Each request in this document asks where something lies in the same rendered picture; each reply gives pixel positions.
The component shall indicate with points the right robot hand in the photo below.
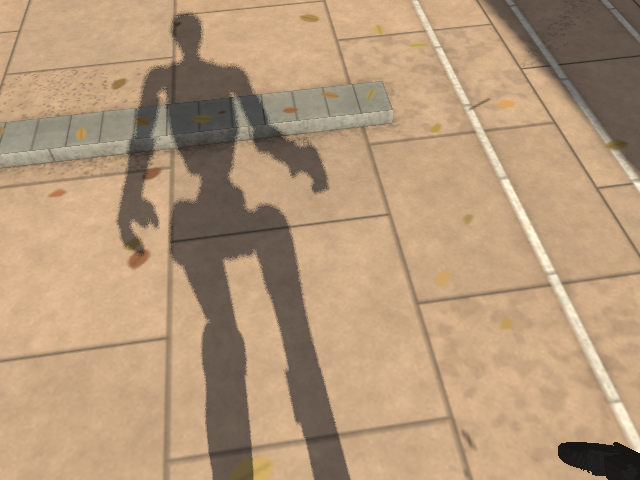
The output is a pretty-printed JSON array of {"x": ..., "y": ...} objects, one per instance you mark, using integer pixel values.
[{"x": 616, "y": 462}]

